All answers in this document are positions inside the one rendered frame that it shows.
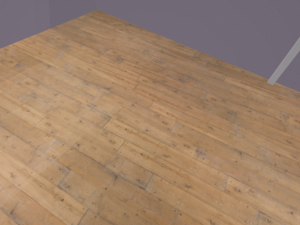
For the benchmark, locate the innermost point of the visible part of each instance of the panel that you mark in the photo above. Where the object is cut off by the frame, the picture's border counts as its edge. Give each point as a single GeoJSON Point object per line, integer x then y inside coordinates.
{"type": "Point", "coordinates": [285, 62]}

